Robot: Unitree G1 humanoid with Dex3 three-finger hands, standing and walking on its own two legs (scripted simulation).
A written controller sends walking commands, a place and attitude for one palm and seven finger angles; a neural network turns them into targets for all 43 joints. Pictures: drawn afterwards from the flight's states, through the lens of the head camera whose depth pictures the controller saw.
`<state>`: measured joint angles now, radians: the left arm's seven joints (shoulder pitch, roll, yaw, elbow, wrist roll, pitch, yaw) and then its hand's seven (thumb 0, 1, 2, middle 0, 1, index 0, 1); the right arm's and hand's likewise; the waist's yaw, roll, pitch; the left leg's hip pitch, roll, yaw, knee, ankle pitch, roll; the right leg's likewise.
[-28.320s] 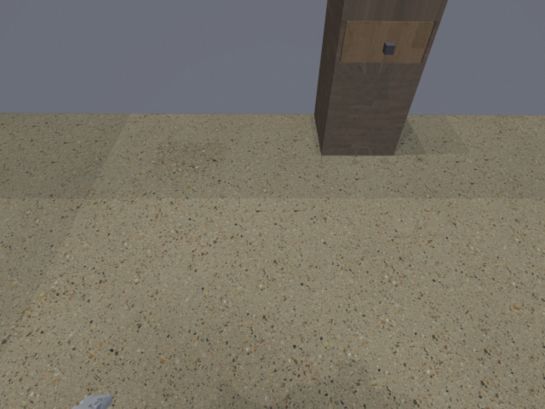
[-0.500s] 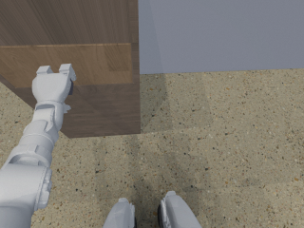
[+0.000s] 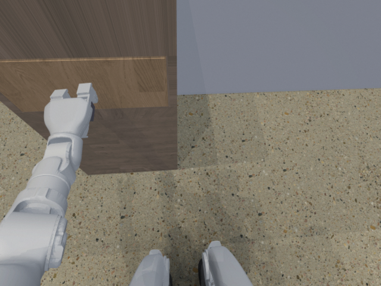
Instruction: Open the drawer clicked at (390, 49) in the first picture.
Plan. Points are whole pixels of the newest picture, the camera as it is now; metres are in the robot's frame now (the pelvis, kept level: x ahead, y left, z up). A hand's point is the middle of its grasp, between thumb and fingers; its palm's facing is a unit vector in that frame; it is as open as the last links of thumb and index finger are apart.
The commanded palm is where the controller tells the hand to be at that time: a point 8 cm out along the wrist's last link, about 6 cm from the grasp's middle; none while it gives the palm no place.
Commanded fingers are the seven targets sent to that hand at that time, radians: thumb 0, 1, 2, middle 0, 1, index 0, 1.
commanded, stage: pull the drawer open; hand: left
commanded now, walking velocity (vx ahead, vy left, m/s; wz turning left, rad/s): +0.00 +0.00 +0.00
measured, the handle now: (83, 102) +0.52 +0.23 -0.02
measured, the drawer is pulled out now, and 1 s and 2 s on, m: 0.00 0.11 0.23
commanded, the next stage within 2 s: none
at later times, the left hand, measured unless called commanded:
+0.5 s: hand (77, 148) +0.41 +0.23 -0.04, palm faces -0.02 -0.07 -1.00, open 7.6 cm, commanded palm +0.38 +0.24 +0.02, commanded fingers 0.00 0.90 0.90 -0.40 -1.35 -0.40 -1.35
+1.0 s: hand (74, 174) +0.35 +0.23 -0.03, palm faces -0.03 -0.05 -1.00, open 7.6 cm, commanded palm +0.32 +0.23 +0.02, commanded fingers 0.00 0.90 0.90 -0.40 -1.35 -0.40 -1.35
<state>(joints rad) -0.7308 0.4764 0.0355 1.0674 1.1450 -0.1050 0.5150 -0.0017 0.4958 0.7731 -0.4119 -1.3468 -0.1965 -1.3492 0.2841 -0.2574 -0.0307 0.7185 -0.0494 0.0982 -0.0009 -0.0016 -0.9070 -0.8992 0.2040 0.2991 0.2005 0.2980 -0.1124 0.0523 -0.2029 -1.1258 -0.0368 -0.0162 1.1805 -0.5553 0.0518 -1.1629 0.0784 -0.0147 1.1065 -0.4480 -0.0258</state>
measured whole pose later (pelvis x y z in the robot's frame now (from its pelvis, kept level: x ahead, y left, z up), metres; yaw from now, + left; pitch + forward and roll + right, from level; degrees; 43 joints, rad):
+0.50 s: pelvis +0.01 +0.00 +0.01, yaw -1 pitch +26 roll -2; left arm -0.46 0.38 0.03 0.87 1.14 -0.11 0.56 0.02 0.52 0.76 -0.41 -1.35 -0.20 -1.35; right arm 0.25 -0.25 -0.05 0.70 -0.04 0.14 0.01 0.00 -0.91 -0.90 0.20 0.30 0.20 0.30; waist -0.06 0.04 -0.22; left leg -1.01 -0.03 0.01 1.12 -0.55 0.06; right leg -1.06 0.08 0.01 1.06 -0.45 -0.02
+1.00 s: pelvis +0.01 +0.00 +0.02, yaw +0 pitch +22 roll -1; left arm -0.28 0.34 -0.03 0.74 1.14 -0.07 0.58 0.01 0.53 0.70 -0.41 -1.35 -0.22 -1.34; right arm 0.20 -0.23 -0.05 0.68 -0.03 0.13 -0.01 0.00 -0.91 -0.90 0.20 0.30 0.20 0.30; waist -0.02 0.04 -0.21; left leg -0.93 -0.04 0.00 1.08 -0.54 0.05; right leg -0.98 0.07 0.01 1.03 -0.44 -0.03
